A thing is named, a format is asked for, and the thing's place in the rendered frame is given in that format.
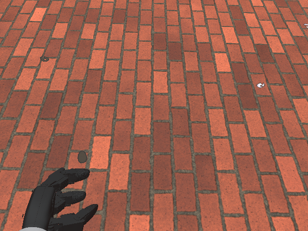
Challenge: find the robot left hand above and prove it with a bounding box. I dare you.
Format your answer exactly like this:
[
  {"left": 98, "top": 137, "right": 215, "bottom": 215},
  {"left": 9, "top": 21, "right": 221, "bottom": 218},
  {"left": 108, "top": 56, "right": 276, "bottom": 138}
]
[{"left": 22, "top": 167, "right": 98, "bottom": 231}]

